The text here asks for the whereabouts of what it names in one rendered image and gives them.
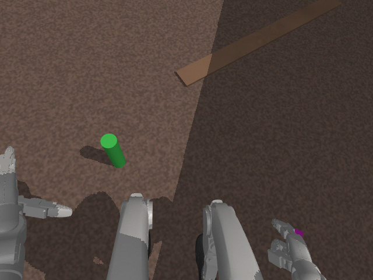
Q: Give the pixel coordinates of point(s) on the right robot arm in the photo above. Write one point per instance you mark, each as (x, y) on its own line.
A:
(305, 270)

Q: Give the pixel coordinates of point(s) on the right robot foot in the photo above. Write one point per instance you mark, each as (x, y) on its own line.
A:
(200, 255)

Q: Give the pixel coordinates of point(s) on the right robot hand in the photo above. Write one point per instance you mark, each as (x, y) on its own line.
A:
(284, 254)

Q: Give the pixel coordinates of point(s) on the left robot arm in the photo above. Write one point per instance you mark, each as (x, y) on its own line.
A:
(13, 231)

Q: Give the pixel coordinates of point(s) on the left robot hand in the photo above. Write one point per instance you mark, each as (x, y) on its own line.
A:
(9, 194)

